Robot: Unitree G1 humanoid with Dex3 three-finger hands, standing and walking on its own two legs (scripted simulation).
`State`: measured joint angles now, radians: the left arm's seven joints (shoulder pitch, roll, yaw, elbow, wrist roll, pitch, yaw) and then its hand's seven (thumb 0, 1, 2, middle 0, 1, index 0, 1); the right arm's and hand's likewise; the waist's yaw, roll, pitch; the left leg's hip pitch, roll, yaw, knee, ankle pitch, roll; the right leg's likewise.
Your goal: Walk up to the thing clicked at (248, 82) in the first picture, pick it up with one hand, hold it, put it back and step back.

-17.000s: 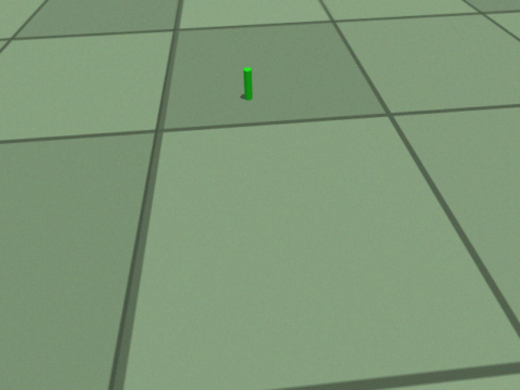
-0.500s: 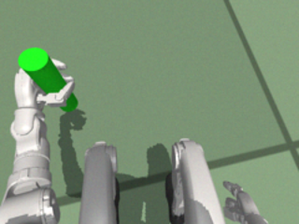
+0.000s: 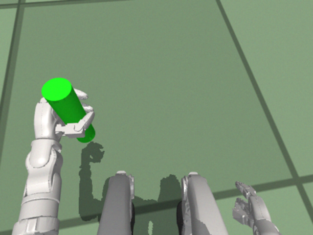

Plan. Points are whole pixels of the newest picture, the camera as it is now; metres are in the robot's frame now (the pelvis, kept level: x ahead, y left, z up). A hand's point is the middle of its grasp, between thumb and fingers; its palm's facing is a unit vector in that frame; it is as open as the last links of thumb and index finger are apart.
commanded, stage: lift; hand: left
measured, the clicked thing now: (74, 116) +0.38 +0.21 +0.02
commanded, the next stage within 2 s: hold in 1.20 s
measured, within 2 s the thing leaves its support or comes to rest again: neither
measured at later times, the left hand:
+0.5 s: hand (54, 92) +0.37 +0.20 +0.15, palm faces +0.08 -1.00 -0.02, open 7.1 cm
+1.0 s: hand (49, 73) +0.37 +0.18 +0.20, palm faces +0.08 -1.00 +0.00, open 7.1 cm
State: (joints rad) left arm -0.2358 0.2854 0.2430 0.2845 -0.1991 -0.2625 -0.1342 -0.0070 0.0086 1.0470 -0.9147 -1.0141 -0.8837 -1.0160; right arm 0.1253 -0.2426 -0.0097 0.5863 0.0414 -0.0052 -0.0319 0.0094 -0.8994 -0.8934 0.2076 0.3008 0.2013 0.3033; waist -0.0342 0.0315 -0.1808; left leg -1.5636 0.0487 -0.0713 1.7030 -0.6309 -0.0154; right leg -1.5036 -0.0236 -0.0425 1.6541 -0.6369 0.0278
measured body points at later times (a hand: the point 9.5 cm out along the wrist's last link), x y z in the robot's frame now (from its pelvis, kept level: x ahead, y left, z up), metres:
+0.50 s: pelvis +0.03 +0.01 +0.11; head +0.12 +0.02 +0.55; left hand +0.36 +0.25 +0.15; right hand +0.18 -0.24 +0.01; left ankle +0.07 +0.13 -0.52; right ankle +0.06 -0.14 -0.52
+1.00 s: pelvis +0.04 +0.00 +0.16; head +0.10 +0.01 +0.60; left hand +0.36 +0.24 +0.20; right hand +0.19 -0.24 +0.05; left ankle +0.07 +0.13 -0.52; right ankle +0.06 -0.14 -0.52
